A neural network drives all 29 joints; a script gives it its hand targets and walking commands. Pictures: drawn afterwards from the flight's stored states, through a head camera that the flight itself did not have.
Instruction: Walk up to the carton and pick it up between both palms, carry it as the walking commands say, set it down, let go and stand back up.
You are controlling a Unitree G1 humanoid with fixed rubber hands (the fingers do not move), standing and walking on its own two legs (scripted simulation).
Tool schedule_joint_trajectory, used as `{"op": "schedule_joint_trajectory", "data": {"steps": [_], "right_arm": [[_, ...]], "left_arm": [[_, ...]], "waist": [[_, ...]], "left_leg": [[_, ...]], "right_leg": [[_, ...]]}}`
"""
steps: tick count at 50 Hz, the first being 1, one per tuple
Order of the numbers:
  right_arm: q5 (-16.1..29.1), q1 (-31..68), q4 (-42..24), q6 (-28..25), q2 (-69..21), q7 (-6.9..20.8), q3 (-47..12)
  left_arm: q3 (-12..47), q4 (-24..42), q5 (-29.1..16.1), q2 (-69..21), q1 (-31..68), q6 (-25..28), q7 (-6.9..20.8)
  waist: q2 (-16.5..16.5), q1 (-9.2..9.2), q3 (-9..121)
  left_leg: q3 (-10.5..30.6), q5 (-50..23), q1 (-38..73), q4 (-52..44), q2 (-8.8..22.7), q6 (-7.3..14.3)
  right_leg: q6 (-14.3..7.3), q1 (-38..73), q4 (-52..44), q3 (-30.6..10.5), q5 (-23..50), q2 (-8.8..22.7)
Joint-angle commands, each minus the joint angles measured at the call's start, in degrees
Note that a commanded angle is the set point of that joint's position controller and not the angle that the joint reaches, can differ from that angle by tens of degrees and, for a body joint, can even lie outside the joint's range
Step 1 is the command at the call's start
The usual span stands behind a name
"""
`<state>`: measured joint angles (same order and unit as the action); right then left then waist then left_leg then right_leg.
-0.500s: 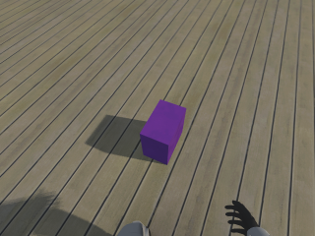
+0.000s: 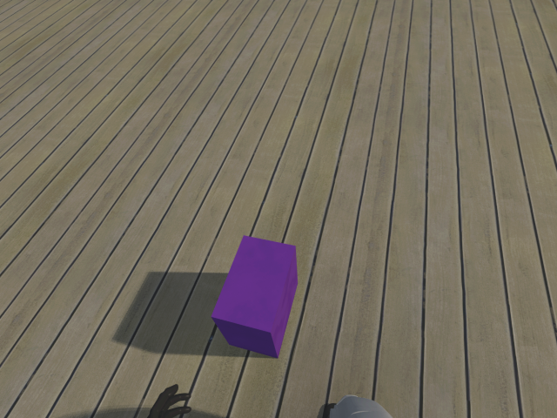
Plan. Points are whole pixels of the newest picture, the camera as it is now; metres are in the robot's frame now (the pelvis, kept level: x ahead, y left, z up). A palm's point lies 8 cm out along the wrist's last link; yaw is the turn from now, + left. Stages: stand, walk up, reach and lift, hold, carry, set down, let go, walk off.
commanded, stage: walk up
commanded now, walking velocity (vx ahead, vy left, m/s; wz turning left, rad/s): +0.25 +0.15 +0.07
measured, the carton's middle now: (260, 297) +0.56 +0.08 -0.62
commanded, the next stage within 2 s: none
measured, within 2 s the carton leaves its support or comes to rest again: neither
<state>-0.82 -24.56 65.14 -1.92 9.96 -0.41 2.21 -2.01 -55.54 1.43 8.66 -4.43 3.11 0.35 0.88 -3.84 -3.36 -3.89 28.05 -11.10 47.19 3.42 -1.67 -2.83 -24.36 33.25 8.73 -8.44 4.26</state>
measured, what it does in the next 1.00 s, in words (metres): steps to the left: left foot, then right foot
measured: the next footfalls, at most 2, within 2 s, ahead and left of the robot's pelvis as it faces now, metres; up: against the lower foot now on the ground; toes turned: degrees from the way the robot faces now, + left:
left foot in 0.46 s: +0.14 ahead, +0.19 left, +0.00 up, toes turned +10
right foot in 0.78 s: +0.11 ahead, -0.05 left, +0.00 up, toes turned -3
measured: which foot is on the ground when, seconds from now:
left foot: up 0.00-0.44, down 0.46-1.00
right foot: down 0.00-0.46, up 0.48-0.76, down 0.78-1.00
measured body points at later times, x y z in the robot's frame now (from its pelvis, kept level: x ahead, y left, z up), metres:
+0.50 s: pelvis +0.06 +0.06 +0.01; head +0.07 +0.08 +0.46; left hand -0.02 +0.28 -0.15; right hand +0.18 -0.16 -0.13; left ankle +0.10 +0.19 -0.73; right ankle +0.09 -0.09 -0.72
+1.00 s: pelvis +0.07 +0.07 +0.02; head +0.06 +0.07 +0.47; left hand +0.05 +0.28 -0.14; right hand +0.07 -0.14 -0.15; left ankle +0.10 +0.19 -0.73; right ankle +0.07 -0.05 -0.73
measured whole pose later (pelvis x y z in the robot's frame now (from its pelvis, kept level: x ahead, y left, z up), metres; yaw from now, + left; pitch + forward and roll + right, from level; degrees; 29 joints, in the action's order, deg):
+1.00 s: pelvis +0.07 +0.07 +0.02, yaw +3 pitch -2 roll +0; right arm -0.2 -16.5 66.1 0.8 7.6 -1.2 1.4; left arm -0.5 -64.5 1.1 5.7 -18.0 0.2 -1.8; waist 1.1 -0.3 -0.5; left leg -6.7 9.5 -11.1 23.0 3.1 0.2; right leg 0.2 -7.0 21.6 5.8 -12.3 1.7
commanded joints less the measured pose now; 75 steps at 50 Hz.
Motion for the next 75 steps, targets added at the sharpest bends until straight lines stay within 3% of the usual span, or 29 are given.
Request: {"op": "schedule_joint_trajectory", "data": {"steps": [1, 5, 12, 15, 16, 18, 19, 20, 21, 22, 23, 24, 25, 27, 28, 31, 36, 37, 39, 41, 48, 55, 56, 69, 70, 71, 72, 73, 75], "right_arm": [[-1.0, -3.7, -3.0, 0.1, 4.8, -0.1, 1.7], [-1.3, -1.0, -3.7, 2.5, 1.5, 1.0, 1.1], [-1.2, 9.4, -8.2, 3.7, 3.2, 2.4, 1.5], [-0.6, 13.7, -9.1, 2.8, 2.3, 2.7, 0.5], [-0.6, 14.1, -9.1, 2.3, 3.0, 2.5, 0.4], [-0.3, 14.3, -9.1, 2.1, 3.5, 2.0, 0.2], [-0.6, 14.9, -9.9, 1.6, 3.8, 2.0, -0.2], [0.2, 14.3, -8.5, 1.0, 3.9, 0.5, -0.3], [0.5, 11.1, -7.6, 0.5, 5.3, -0.4, 0.5], [-0.2, 7.9, -6.3, 0.5, 8.3, -1.0, 0.8], [-0.8, 6.7, -5.3, 0.1, 10.1, -1.4, 0.6], [-1.2, 6.3, -5.3, -0.1, 10.5, -1.4, 0.6], [-0.4, 10.9, -6.1, 0.6, 9.2, -1.6, 0.7], [-0.1, 15.2, -6.9, 0.7, 6.7, -1.8, -0.1], [-0.2, 14.6, -6.4, 0.6, 6.7, -1.8, 0.0], [0.0, 13.4, -6.0, 0.5, 5.2, -2.1, 0.1], [0.7, 14.1, -6.1, 1.4, 5.1, -1.9, 0.8], [0.6, 13.0, -4.7, 1.5, 4.6, -1.8, 0.7], [0.5, 10.3, -4.1, 1.6, 1.6, -1.2, 0.0], [1.0, 10.7, -2.5, 1.9, 1.5, -1.2, -0.4], [0.6, 7.0, -1.5, 1.8, 0.9, -0.9, -0.3], [0.5, 5.5, 0.4, 1.1, 0.9, -1.7, -0.4], [0.5, 4.4, 0.4, 1.1, 0.3, -1.7, -0.2], [0.3, 3.0, 0.8, 1.1, -0.2, -2.0, -0.4], [-2.1, 5.7, -0.3, 1.2, 3.3, -2.1, 2.5], [-2.3, 10.3, -4.8, 3.8, 8.6, -0.5, 4.9], [-3.1, 11.1, -7.6, 5.1, 6.0, 0.0, 4.2], [-3.6, 11.2, -9.7, 5.1, 6.0, 0.7, 4.1], [-2.8, 9.3, -9.7, 4.0, 4.8, 1.1, 4.4]], "left_arm": [[-2.9, -2.1, -0.6, 11.9, -15.0, 0.1, -1.5], [-2.2, -2.9, -0.7, 8.0, -13.7, 0.9, -1.9], [-2.5, -3.8, 0.3, 9.4, -15.6, 0.3, -1.5], [-2.4, -3.9, 0.6, 9.1, -14.7, 0.0, -1.3], [-2.6, -4.3, 0.9, 10.3, -17.1, 0.1, -1.4], [-2.4, -5.2, 1.1, 11.4, -18.1, -0.6, -1.2], [-2.4, -3.5, 0.7, 11.3, -16.2, -1.0, -1.1], [-1.0, -4.9, -0.2, 8.0, -17.8, -1.5, -1.5], [-0.4, -6.0, -0.6, 5.5, -20.9, -1.6, -1.4], [0.3, -6.1, -0.7, 3.1, -22.3, -1.8, -1.3], [0.5, -6.1, -0.9, 1.0, -23.3, -2.2, -1.3], [0.6, -6.2, -0.9, 0.0, -25.3, -3.2, -1.4], [0.1, -6.1, -0.9, 2.3, -23.3, -4.5, -1.6], [0.2, -6.6, -0.7, 4.2, -18.9, -4.9, -1.4], [-0.1, -7.2, -0.5, 4.5, -21.0, -5.0, -1.3], [-0.3, -7.9, -0.3, 3.8, -20.3, -5.1, -1.7], [0.8, -9.8, -0.2, 1.5, -20.9, -4.2, -2.2], [1.2, -10.1, -0.7, 1.3, -20.9, -3.7, -2.5], [0.4, -9.7, 0.0, 2.8, -20.9, -3.0, -2.5], [0.9, -8.5, -0.4, 3.8, -17.5, -3.1, -2.4], [0.6, -8.3, -0.3, 2.7, -18.3, -2.4, -2.3], [0.7, -10.1, -0.6, 1.8, -19.5, -2.1, -2.4], [1.0, -10.9, -0.5, 1.0, -19.7, -2.1, -2.5], [1.1, -11.5, -0.5, 0.6, -21.8, -1.8, -2.9], [-1.3, -11.9, 0.1, 5.4, -21.8, -1.9, -3.4], [-2.3, -14.3, 0.8, 13.6, -31.8, -3.4, -4.2], [-3.4, -14.0, 0.9, 16.4, -31.9, -4.1, -5.0], [-4.2, -13.3, 1.1, 17.0, -29.3, -4.2, -5.8], [-4.2, -9.3, 0.4, 13.1, -19.0, -3.5, -6.0]], "waist": [[-4.2, 4.85, 8.4], [-9.7, 3.54, 2.9], [-13.9, 5.05, 1.9], [-14.4, 5.35, -0.1], [-9.8, 5.53, 1.1], [-11.2, 5.2, 0.3], [-14.2, 4.34, 1.0], [-6.5, 3.84, -1.5], [-2.9, 3.72, 2.4], [5.3, 3.64, 3.6], [16.3, 4.31, 4.0], [14.5, 3.97, 4.2], [11.9, 3.16, 1.1], [9.3, 4.02, 2.0], [12.3, 4.14, 3.9], [7.6, 4.38, 4.4], [6.6, 5.79, 1.8], [6.7, 5.81, 1.1], [-2.6, 4.97, 0.2], [-6.8, 4.89, -1.8], [-4.5, 4.17, -3.5], [-1.8, 4.45, -0.7], [1.8, 3.87, -1.9], [-2.5, 4.15, -2.6], [1.8, 4.01, -0.5], [5.4, 6.57, -3.2], [-3.6, 8.01, -4.9], [-8.0, 8.0, -4.2], [-10.9, 5.32, -4.6]], "left_leg": [[6.2, -4.0, -17.7, 22.8, 2.4, 0.3], [3.0, -12.8, -17.3, 19.2, 1.4, -1.3], [2.3, -19.4, -20.5, 8.9, 2.3, -1.6], [-0.1, -17.3, -14.6, -3.5, 2.4, -1.7], [-1.0, -13.4, -11.5, -6.3, 1.1, -1.9], [-3.2, -10.6, -8.9, -10.3, 0.5, -1.8], [-2.2, -14.5, -4.8, -16.2, 0.7, -1.3], [-1.8, -20.4, 0.2, -25.2, 0.2, -0.4], [-1.1, -24.5, 4.6, -27.2, 3.0, 0.6], [4.0, -30.4, 6.6, -25.5, 8.4, 1.1], [15.3, -39.2, 6.0, -29.7, 17.8, 2.6], [17.9, -35.0, 3.2, -33.2, 20.8, 3.9], [13.8, -21.5, -2.1, -37.3, 18.5, 5.7], [8.9, -23.2, -0.7, -34.5, 12.9, 6.5], [7.6, -23.1, -1.5, -33.5, 11.9, 6.7], [8.1, -29.4, 0.3, -32.2, 13.4, 8.6], [9.0, -11.5, -4.3, -32.5, 10.8, 7.1], [8.1, -12.7, -3.8, -31.4, 9.3, 6.2], [6.9, -8.1, -7.9, -28.5, 6.2, 4.4], [2.3, -15.4, -1.0, -27.0, 2.9, 2.6], [1.7, -18.3, 1.1, -28.0, 3.0, 1.0], [3.6, -17.8, 2.0, -30.5, 4.7, 2.8], [3.5, -17.9, 1.6, -31.2, 4.3, 2.4], [2.9, -18.4, 2.4, -29.8, 4.6, 2.6], [-0.1, -15.4, 1.9, -22.9, 4.4, 1.2], [-6.7, -4.8, -13.2, -7.9, -1.6, -2.0], [0.8, -3.0, -25.0, 5.0, -1.2, -3.2], [3.9, -4.3, -29.3, 13.5, 1.5, -3.7], [6.0, -9.5, -28.0, 16.1, 3.5, -4.5]], "right_leg": [[-2.8, 19.7, -17.2, -19.9, 16.9, 20.6], [-1.6, 12.1, -18.6, -10.0, 19.6, 15.9], [-2.0, 11.9, -24.7, -9.7, -11.1, 15.5], [-1.9, 8.2, -24.9, -7.2, -13.8, 14.3], [-2.3, 7.5, -24.5, -8.8, -14.1, 14.5], [-4.0, 7.7, -23.0, -8.8, -17.0, 14.5], [-3.1, 7.4, -21.0, -6.3, -14.0, 11.0], [-1.0, 7.0, -14.7, -2.8, 0.2, 6.9], [1.2, 7.2, -11.3, -0.6, 2.7, 4.8], [2.3, 4.0, -7.4, -0.1, -6.0, 2.8], [3.8, 0.7, 0.6, -1.5, -18.2, 0.2], [5.0, 0.3, 5.2, -6.1, -20.4, -0.3], [4.7, 3.4, 4.8, -5.8, -18.5, 0.1], [4.4, 3.0, 8.0, -6.6, -13.9, 0.6], [5.0, 4.9, 8.7, -5.4, -12.5, 0.4], [4.5, 5.5, 7.6, -5.6, -13.9, 0.0], [3.9, 11.5, -7.5, -4.6, -5.1, -0.5], [3.7, 14.0, -11.6, -3.3, -3.2, -0.1], [2.0, 15.7, -15.6, -9.2, -5.0, 5.0], [1.4, 10.2, -19.9, -11.6, -7.0, 5.8], [2.4, 9.3, -20.4, -9.7, -6.5, 4.7], [2.5, 13.6, -16.6, -6.3, -2.0, 3.0], [2.4, 12.5, -16.6, -7.2, -2.4, 3.0], [2.8, 12.0, -16.9, -6.6, -0.8, 3.1], [1.8, 7.8, -16.1, -9.9, -5.1, 5.3], [-4.0, 12.2, -22.8, -31.5, -22.2, 16.3], [-8.0, 12.3, -27.0, -46.3, -29.1, 25.6], [-10.1, 10.6, -29.3, -46.1, -32.1, 28.9], [-5.8, 9.1, -26.4, -33.0, -23.5, 22.7]]}}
